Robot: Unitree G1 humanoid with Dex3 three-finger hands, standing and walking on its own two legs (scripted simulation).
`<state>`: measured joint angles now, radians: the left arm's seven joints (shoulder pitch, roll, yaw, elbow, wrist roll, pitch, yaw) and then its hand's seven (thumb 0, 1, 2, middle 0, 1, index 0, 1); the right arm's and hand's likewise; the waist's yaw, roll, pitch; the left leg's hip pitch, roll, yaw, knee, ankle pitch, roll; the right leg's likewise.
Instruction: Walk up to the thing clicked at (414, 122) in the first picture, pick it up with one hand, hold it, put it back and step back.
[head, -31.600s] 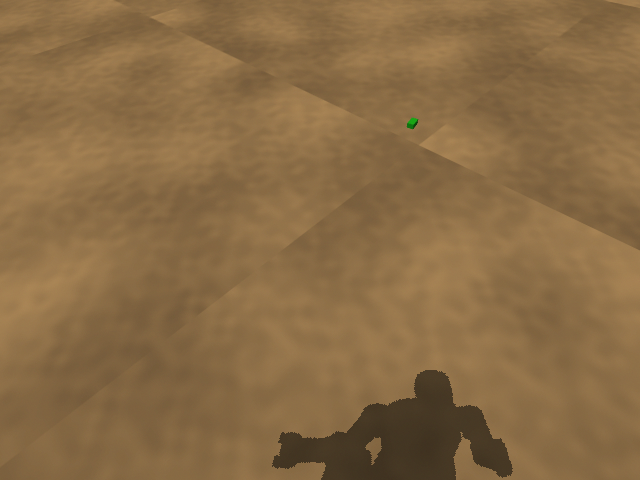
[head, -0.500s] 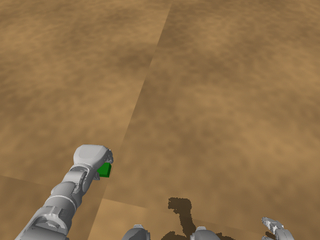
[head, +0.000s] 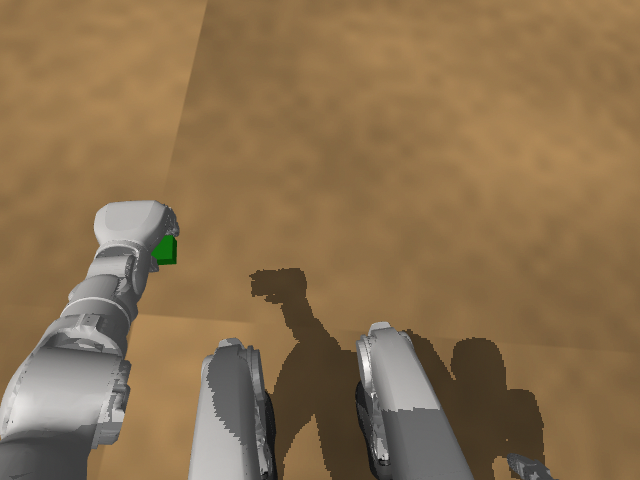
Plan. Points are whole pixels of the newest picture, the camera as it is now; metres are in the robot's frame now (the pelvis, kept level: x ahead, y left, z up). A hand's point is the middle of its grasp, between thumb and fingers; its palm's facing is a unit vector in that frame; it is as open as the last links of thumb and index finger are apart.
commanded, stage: crouch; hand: left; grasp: from above
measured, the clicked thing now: (152, 250) +0.45 +0.23 -0.18
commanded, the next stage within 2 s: lower in 1.10 s
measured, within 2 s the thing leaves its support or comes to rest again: neither
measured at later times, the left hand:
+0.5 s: hand (170, 255) +0.47 +0.23 -0.28, palm faces -0.46 +0.01 -0.89, open 6.6 cm
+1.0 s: hand (179, 255) +0.49 +0.23 -0.34, palm faces -0.46 +0.01 -0.89, open 6.6 cm
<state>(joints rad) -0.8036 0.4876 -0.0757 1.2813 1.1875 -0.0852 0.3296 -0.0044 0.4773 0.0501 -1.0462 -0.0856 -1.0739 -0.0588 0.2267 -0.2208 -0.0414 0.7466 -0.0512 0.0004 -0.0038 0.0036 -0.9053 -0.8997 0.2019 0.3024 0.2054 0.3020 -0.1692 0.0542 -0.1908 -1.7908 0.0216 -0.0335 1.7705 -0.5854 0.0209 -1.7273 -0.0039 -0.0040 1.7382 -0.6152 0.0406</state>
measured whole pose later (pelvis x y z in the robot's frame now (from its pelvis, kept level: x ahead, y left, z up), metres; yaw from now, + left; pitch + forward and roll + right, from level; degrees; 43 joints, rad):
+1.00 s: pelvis -0.01 -0.01 -0.17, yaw -5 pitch +35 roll -8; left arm -1.05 0.75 0.06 1.50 1.30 -0.20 0.39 0.00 0.50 0.00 -1.06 -0.05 -1.09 -0.02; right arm 0.18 -0.25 0.06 0.75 -0.14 -0.04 0.13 0.00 -0.92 -0.90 0.20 0.30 0.20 0.30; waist -0.27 -0.01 -0.05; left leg -2.30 0.03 -0.13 2.34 -0.66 0.00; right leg -2.21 0.03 -0.07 2.27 -0.69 0.04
